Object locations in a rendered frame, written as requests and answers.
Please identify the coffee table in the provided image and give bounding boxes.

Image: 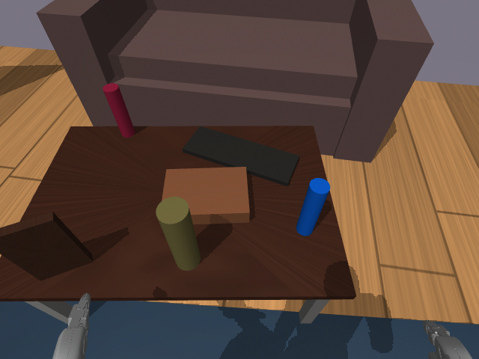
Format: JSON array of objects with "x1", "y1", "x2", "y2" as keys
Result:
[{"x1": 0, "y1": 126, "x2": 356, "y2": 324}]

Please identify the right robot hand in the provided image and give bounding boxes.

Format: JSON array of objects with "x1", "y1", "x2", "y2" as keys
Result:
[{"x1": 423, "y1": 320, "x2": 473, "y2": 359}]

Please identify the sofa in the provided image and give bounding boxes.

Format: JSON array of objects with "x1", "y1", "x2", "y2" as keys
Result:
[{"x1": 36, "y1": 0, "x2": 434, "y2": 163}]

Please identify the left robot hand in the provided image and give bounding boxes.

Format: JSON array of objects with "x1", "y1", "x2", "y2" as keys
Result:
[{"x1": 52, "y1": 293, "x2": 91, "y2": 359}]

